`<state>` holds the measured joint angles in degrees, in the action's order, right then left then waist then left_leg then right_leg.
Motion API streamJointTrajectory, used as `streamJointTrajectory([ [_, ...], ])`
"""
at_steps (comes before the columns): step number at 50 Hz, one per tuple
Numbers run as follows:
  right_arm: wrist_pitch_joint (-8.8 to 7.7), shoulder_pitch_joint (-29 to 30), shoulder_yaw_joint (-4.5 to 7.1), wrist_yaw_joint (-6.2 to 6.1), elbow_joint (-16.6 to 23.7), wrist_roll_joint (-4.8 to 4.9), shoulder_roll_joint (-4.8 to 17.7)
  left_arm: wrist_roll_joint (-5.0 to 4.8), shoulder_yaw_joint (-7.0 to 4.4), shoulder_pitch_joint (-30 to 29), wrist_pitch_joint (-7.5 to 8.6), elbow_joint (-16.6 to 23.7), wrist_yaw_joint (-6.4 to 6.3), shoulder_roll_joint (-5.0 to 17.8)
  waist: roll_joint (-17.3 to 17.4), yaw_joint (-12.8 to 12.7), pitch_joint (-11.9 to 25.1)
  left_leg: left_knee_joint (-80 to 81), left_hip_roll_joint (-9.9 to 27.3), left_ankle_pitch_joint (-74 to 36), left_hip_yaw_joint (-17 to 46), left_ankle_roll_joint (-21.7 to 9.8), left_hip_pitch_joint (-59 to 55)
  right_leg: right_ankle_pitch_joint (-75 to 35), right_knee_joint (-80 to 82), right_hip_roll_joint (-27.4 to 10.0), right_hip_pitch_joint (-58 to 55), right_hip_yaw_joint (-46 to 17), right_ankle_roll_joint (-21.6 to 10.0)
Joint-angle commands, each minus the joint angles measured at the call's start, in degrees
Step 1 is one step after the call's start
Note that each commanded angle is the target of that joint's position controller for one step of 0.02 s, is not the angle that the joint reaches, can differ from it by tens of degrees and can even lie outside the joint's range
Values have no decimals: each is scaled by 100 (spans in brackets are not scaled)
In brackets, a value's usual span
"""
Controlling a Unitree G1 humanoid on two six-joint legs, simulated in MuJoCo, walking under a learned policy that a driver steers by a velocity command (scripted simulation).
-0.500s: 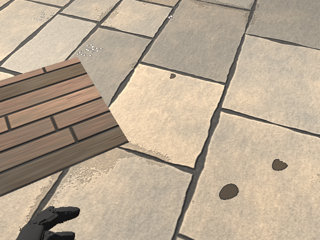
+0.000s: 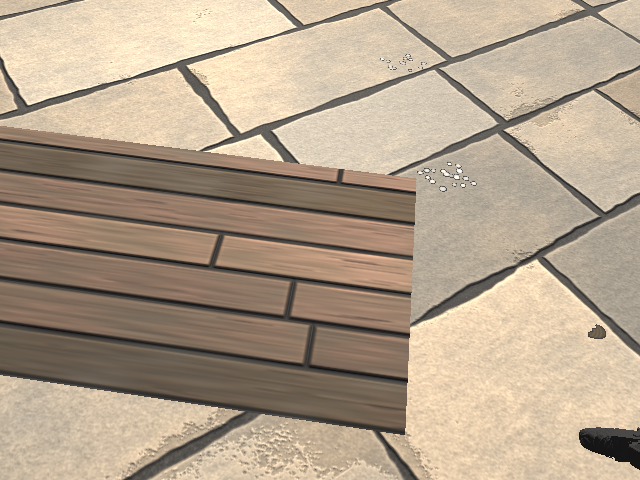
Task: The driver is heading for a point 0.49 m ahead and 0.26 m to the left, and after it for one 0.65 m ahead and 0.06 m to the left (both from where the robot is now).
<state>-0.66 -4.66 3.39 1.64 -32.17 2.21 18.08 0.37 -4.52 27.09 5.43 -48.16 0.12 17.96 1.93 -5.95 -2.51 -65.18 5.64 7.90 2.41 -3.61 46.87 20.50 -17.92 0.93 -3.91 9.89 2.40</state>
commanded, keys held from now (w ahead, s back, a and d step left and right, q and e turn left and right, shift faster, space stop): w+shift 0.24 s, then shift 0.76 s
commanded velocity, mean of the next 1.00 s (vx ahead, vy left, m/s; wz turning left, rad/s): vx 0.47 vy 0.00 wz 0.15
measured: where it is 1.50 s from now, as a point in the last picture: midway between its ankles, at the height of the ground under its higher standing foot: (299, 390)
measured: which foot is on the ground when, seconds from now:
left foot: up 0.00-0.14, down 0.16-0.62, up 0.64-0.90, down 0.92-1.00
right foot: down 0.00-0.18, up 0.20-0.58, down 0.60-1.00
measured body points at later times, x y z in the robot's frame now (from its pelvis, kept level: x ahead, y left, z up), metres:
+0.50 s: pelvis +0.42 +0.06 +0.01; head +0.46 +0.08 +0.46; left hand +0.63 +0.32 -0.07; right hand +0.46 -0.21 -0.11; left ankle +0.32 +0.11 -0.73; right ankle +0.67 -0.06 -0.67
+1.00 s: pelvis +0.62 +0.09 +0.00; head +0.63 +0.12 +0.45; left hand +0.71 +0.35 -0.13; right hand +0.75 -0.16 -0.11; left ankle +0.63 +0.23 -0.73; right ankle +0.71 -0.01 -0.73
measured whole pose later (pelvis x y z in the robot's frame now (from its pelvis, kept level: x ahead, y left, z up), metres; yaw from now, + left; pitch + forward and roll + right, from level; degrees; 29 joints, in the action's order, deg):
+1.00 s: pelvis +0.62 +0.09 +0.00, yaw +8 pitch +0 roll -1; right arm 1.8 -11.9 1.7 -2.1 -49.9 -1.6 13.5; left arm 1.3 -0.5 8.3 0.6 -49.9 0.5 13.6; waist -1.5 -1.1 -1.4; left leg -32.9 2.0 15.0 3.4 1.6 17.9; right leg 8.8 -27.3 2.2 20.1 0.7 -0.9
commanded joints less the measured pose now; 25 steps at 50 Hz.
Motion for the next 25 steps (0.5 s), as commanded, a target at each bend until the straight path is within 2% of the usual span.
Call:
streamJointTrajectory([
  [1,-153,516,-97,128,398,-46,-23,-25,-50,-564,148,419,8,666,-60,335,-843,1248,-23,-834,-65,-126,-200,-1999,1493,-1541,805,-600,-946],
  [2,-181,737,-97,167,454,-51,-37,-34,-23,-368,125,312,10,677,-11,260,-829,1528,-168,-882,-232,-197,-272,-2404,1559,-1524,477,-454,-942],
  [3,-238,866,-135,223,529,-22,-109,-96,-55,-313,95,252,8,896,-208,308,-930,1942,-191,-787,-352,-261,-494,-3118,1487,-1654,396,-310,-954],
  [4,-269,953,-105,255,574,-22,-13,-123,-63,-310,61,212,-3,1028,-329,383,-886,2233,-420,-589,-642,-327,-844,-4512,1315,-1651,208,-107,-957],
  [5,-282,994,-31,256,623,-37,136,-106,-71,-175,20,132,-26,1137,-642,490,-675,2345,-688,-320,-874,-410,-1183,-6095,943,-1695,-114,-34,-946],
  [6,-261,758,71,234,624,-40,322,-84,-77,-125,-26,68,-67,1259,-984,770,-324,2374,-909,82,-985,-516,-1630,-7486,332,-1790,-411,-11,-941],
  [7,-218,-97,226,194,467,-26,647,-64,-83,-211,-77,30,-92,1374,-1260,1305,203,2468,-1041,249,-951,-685,-2666,-8397,-680,-1879,-355,-34,-935],
  [8,-155,-1637,421,106,2,-14,943,-79,-59,-544,-133,71,-132,1383,-1208,2135,890,3067,-1051,-356,-860,-879,-4595,-8465,-2223,-1703,374,86,-802],
  [9,-84,-2598,508,0,-435,-5,1228,-3,75,-478,-101,251,-181,928,-399,2151,1455,2760,-292,105,537,-893,-6808,-3997,-4428,-1179,2248,-140,-618],
  [10,-177,-2283,486,21,-368,-77,1560,-146,329,272,111,464,-85,57,1529,1168,2496,3975,1030,2514,3876,-1721,-7921,670,-6440,-87,4022,-883,-501],
  [11,-283,-2321,333,69,-425,-161,876,-337,203,-358,313,489,-54,658,699,1539,2509,4777,1089,3193,4507,-1537,-7544,502,-6705,-251,4429,-1857,-705],
  [12,-368,-2202,270,78,-544,-222,724,-509,202,-1025,371,742,-53,579,435,1450,1427,4990,1043,2618,3874,-1439,-6641,312,-6640,-387,4773,-1733,-729],
  [13,-461,-1705,234,92,-580,-243,701,-421,251,-1332,397,824,-84,440,-273,1100,575,5093,916,1120,3159,-1347,-5447,-17,-6146,-620,4621,-1687,-701],
  [14,-519,-1230,145,119,-582,-321,402,-245,216,-1376,332,724,-107,388,-463,780,266,5024,610,-235,2312,-1159,-4635,-251,-5742,-823,4227,-1628,-649],
  [15,-537,-959,87,116,-550,-412,241,-219,194,-991,229,626,-51,407,-69,449,239,4980,587,-1575,1827,-1188,-4125,-351,-5617,-935,3826,-1617,-535],
  [16,-549,-863,56,110,-581,-350,88,-171,178,-840,127,529,-25,415,-51,346,226,5001,496,-2483,1490,-1146,-3836,-297,-5352,-999,3616,-1548,-420],
  [17,-563,-888,31,80,-667,-250,44,-133,180,-826,52,504,3,359,-47,293,157,5096,439,-2971,1144,-1087,-3606,-305,-5011,-1021,3535,-1456,-316],
  [18,-583,-928,42,30,-758,-195,140,-80,207,-999,19,542,18,253,-99,285,36,5199,357,-3391,884,-1042,-3379,-455,-4677,-968,3535,-1314,-215],
  [19,-591,-933,60,-39,-818,-179,269,-23,243,-1331,20,679,33,173,-111,315,-132,5285,228,-3805,581,-1018,-3155,-787,-4188,-861,3611,-1148,-105],
  [20,-578,-932,60,-113,-867,-203,315,14,286,-1646,51,793,62,71,-109,358,-210,5310,10,-3980,249,-930,-2938,-1308,-3536,-756,3505,-990,-50],
  [21,-550,-966,64,-172,-905,-213,351,41,340,-1895,104,843,118,-45,-71,456,-177,5278,-266,-3780,-79,-809,-2821,-2054,-2698,-600,3199,-828,-57],
  [22,-525,-1284,67,-221,-1001,-200,353,70,365,-2269,163,895,185,-86,-118,721,-70,5248,-388,-3453,-171,-707,-2943,-2948,-2027,-384,2977,-694,-70],
  [23,-503,-1597,79,-255,-1114,-193,434,69,364,-2540,209,974,257,-84,-155,895,59,5250,-308,-3073,-80,-626,-3114,-3710,-1582,-219,2772,-672,-108],
  [25,-449,-1794,108,-306,-1281,-177,574,41,318,-2780,219,1088,347,73,61,930,112,5154,-81,-2521,138,-493,-3561,-4176,-1003,-107,2671,-836,-250],
])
